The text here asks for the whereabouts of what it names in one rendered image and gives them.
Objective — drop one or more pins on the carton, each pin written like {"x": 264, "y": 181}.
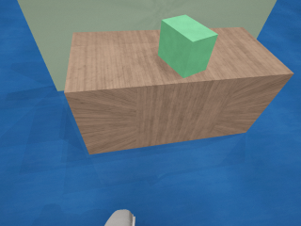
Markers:
{"x": 185, "y": 45}

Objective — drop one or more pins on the left robot thigh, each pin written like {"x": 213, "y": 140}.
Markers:
{"x": 121, "y": 218}

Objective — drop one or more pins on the pedestal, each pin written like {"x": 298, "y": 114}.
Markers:
{"x": 124, "y": 96}

